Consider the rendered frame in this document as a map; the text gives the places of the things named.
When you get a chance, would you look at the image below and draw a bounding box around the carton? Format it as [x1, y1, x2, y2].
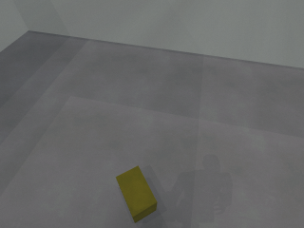
[116, 166, 158, 223]

